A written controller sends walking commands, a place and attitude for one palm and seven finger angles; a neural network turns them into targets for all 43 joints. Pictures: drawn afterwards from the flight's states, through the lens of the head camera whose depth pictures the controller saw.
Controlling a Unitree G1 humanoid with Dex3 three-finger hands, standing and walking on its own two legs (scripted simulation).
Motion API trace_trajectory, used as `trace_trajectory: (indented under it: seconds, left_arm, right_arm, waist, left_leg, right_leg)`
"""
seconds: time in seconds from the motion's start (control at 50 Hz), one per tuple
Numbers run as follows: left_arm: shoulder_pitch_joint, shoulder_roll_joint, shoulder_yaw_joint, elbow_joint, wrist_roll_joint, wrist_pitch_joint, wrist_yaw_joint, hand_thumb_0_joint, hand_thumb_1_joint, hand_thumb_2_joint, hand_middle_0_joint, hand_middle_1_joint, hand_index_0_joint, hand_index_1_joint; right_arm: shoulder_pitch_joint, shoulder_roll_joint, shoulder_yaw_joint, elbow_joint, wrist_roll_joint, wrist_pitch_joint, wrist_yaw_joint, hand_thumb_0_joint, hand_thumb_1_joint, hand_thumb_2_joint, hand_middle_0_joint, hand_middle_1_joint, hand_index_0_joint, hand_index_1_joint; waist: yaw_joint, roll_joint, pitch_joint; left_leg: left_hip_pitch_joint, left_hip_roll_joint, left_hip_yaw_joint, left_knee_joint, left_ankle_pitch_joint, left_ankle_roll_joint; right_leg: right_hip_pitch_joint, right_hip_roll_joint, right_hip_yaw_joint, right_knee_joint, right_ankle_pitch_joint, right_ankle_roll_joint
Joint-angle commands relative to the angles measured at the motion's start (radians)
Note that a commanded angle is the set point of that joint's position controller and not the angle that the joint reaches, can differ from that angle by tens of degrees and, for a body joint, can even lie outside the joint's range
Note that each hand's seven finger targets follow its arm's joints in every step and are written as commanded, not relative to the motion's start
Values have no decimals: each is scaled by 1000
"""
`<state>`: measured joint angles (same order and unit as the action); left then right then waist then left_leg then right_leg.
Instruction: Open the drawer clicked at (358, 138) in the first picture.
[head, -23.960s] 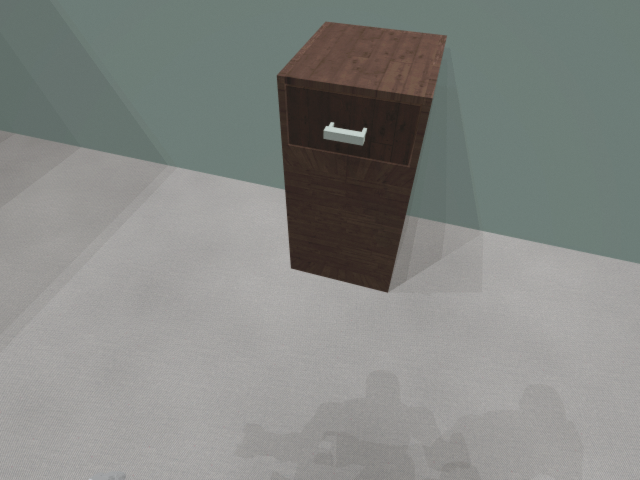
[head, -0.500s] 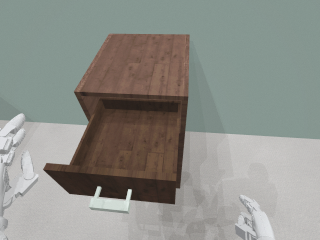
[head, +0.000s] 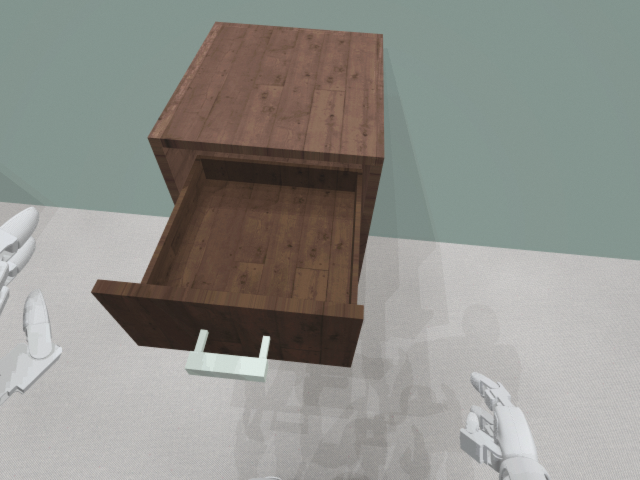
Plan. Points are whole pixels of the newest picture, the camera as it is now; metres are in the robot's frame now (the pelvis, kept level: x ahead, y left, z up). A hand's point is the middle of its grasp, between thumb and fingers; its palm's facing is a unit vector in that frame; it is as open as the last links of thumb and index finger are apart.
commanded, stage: step back with the hand held close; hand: left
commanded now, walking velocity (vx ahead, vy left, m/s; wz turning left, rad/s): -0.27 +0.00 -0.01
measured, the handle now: (231, 352) +0.29 +0.15 -0.07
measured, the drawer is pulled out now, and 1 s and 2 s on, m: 0.29 0.29 0.29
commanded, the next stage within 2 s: stop stepping back and stand still in 0.80 s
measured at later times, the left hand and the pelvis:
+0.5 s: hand (21, 397) +0.16 +0.24 +0.17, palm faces +0.25 -0.85 -0.47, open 7.4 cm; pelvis -0.06 +0.01 +0.00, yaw -3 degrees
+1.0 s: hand out of the picture +0.00 +0.17 +0.15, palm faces +0.25 -0.84 -0.48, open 7.4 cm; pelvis -0.21 -0.05 -0.01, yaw -2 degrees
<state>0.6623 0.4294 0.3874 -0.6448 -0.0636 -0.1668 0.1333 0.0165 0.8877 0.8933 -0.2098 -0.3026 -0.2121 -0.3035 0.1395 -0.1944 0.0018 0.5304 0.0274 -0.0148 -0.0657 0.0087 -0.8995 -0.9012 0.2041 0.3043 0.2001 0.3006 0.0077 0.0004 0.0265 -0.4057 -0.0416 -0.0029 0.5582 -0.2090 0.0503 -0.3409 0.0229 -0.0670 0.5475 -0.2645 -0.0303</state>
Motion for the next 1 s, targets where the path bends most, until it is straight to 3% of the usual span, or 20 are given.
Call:
trace_trajectory:
  seconds: [0.0,0.08,0.12,0.18,0.24,0.26,0.34,0.54,0.6,0.64,0.66,0.7,0.74,0.76,0.78,0.8,0.82,0.88,0.92,0.98]
  left_arm:
    - [5,129,121,-185,-4,-71,24,0,900,900,-200,-300,-200,-300]
    - [-25,124,92,-188,-7,-82,36,0,900,900,-200,-300,-200,-300]
    - [-46,142,104,-206,-4,-80,46,0,900,900,-200,-300,-200,-300]
    - [-28,150,115,-229,-3,-91,44,0,900,900,-200,-300,-200,-300]
    - [-24,178,155,-274,14,-117,41,0,900,900,-200,-300,-200,-300]
    - [-36,173,154,-283,17,-118,41,0,900,900,-200,-300,-200,-300]
    - [32,127,121,-257,-3,-113,31,0,900,900,-200,-300,-200,-300]
    - [55,175,168,-277,-48,-120,-24,0,900,900,-200,-300,-200,-300]
    - [62,212,206,-291,-63,-142,-43,0,900,900,-200,-300,-200,-300]
    - [75,181,161,-243,-65,-137,-46,0,900,900,-200,-300,-200,-300]
    - [61,182,173,-217,-53,-127,-33,0,900,900,-200,-300,-200,-300]
    - [42,155,161,-144,-19,-102,-11,0,900,900,-200,-300,-200,-300]
    - [-19,137,134,-105,6,-97,0,0,900,900,-200,-300,-200,-300]
    - [-27,142,124,-105,3,-97,7,0,900,900,-200,-300,-200,-300]
    - [-50,133,104,-134,-5,-98,13,0,900,900,-200,-300,-200,-300]
    - [-83,133,93,-172,-12,-102,13,0,900,900,-200,-300,-200,-300]
    - [-115,115,47,-174,-10,-117,8,0,900,900,-200,-300,-200,-300]
    - [-44,155,117,-303,-9,-110,16,0,900,900,-200,-300,-200,-300]
    - [39,183,165,-360,-7,-101,27,0,900,900,-200,-300,-200,-300]
    - [126,192,210,-322,-10,-93,33,0,900,900,-200,-300,-200,-300]
  right_arm:
    - [-72,-139,-53,-155,1,-57,-9,0,-900,-900,200,300,200,300]
    - [-44,-137,-59,-128,-1,-62,-7,0,-900,-900,200,300,200,300]
    - [-41,-141,-62,-109,-10,-64,-6,0,-900,-900,200,300,200,300]
    - [-73,-134,-55,-120,-11,-60,-11,0,-900,-900,200,300,200,300]
    - [-96,-139,-47,-149,-19,-81,-16,0,-900,-900,200,300,200,300]
    - [-75,-130,-49,-138,-33,-91,-14,0,-900,-900,200,300,200,300]
    - [-24,-124,-65,-88,-36,-126,6,0,-900,-900,200,300,200,300]
    - [-78,-145,-44,-82,-34,-140,33,0,-900,-900,200,300,200,300]
    - [-98,-143,-42,-103,-20,-120,34,0,-900,-900,200,300,200,300]
    - [-58,-139,-68,-101,14,-109,23,0,-900,-900,200,300,200,300]
    - [-93,-135,-72,-102,21,-99,11,0,-900,-900,200,300,200,300]
    - [-135,-67,-37,-93,5,-70,-4,0,-900,-900,200,300,200,300]
    - [-143,-60,-3,-93,-3,-57,-23,0,-900,-900,200,300,200,300]
    - [-130,-86,-10,-95,0,-53,-32,0,-900,-900,200,300,200,300]
    - [-119,-111,-28,-90,1,-57,-33,0,-900,-900,200,300,200,300]
    - [-89,-134,-56,-88,-1,-69,-21,0,-900,-900,200,300,200,300]
    - [-48,-141,-69,-76,12,-93,-7,0,-900,-900,200,300,200,300]
    - [-35,-126,-62,-66,-37,-140,9,0,-900,-900,200,300,200,300]
    - [-40,-134,-70,-94,-23,-145,22,0,-900,-900,200,300,200,300]
    - [-48,-129,-52,-146,-4,-122,27,0,-900,-900,200,300,200,300]
  waist:
    - [-15,33,-125]
    - [-35,-72,-102]
    - [-38,-71,-116]
    - [-25,17,-106]
    - [-15,273,-124]
    - [-16,267,-139]
    - [-3,137,-236]
    - [13,232,-284]
    - [13,157,-279]
    - [-17,-189,-245]
    - [-21,-222,-199]
    - [-37,-145,-110]
    - [-56,-91,-45]
    - [-57,-70,-61]
    - [-48,9,-90]
    - [-34,105,-136]
    - [-52,117,-108]
    - [-8,247,-209]
    - [1,232,-246]
    - [0,181,-164]
  left_leg:
    - [-134,176,-180,-140,-186,24]
    - [44,67,-94,122,-192,-24]
    - [107,47,-74,189,-131,-36]
    - [60,122,-141,-26,-23,-9]
    - [-179,327,-356,-335,-118,64]
    - [-177,354,-379,-360,-86,80]
    - [192,322,-259,-191,447,86]
    - [235,251,-172,-225,274,37]
    - [156,186,-94,-139,37,-11]
    - [228,21,11,243,-111,-78]
    - [146,-7,18,426,-171,-76]
    - [-72,21,-27,466,-300,-67]
    - [-49,15,18,97,-191,-61]
    - [40,43,10,-83,32,-53]
    - [143,163,-86,-163,432,-10]
    - [236,321,-239,-156,726,57]
    - [272,378,-254,-184,697,83]
    - [129,360,-273,-199,491,129]
    - [71,299,-199,-191,177,98]
    - [-228,150,-60,-113,-404,-8]
  right_leg:
    - [166,-108,153,-49,8,7]
    - [-88,-248,294,-257,-157,-66]
    - [-127,-291,288,-255,-64,-99]
    - [-42,-189,160,-135,23,-40]
    - [164,-16,58,188,-129,25]
    - [151,-10,78,307,-198,24]
    - [-21,-12,74,268,-235,37]
    - [114,27,19,-82,-131,24]
    - [201,-31,8,-250,41,-2]
    - [-32,-246,127,-312,137,-88]
    - [-72,-335,174,-285,281,-124]
    - [49,-339,121,-157,653,-133]
    - [119,-221,34,-33,817,-39]
    - [115,-178,18,40,748,0]
    - [62,-116,12,106,490,40]
    - [-38,-63,51,209,-1,45]
    - [-99,-34,108,324,-302,43]
    - [-24,-12,140,421,-286,56]
    - [63,-24,89,287,-239,51]
    - [316,-31,9,13,-117,19]
